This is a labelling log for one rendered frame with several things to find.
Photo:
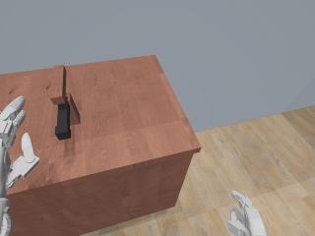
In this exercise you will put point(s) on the right robot hand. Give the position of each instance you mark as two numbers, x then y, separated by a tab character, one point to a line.
250	221

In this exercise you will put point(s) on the left robot forearm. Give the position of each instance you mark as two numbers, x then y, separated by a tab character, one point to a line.
6	221

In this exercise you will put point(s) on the tap lever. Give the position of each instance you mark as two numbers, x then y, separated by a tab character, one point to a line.
62	129

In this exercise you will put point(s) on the left robot hand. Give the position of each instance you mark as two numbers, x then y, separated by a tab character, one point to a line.
11	119

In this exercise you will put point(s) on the counter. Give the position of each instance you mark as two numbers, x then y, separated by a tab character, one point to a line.
130	148

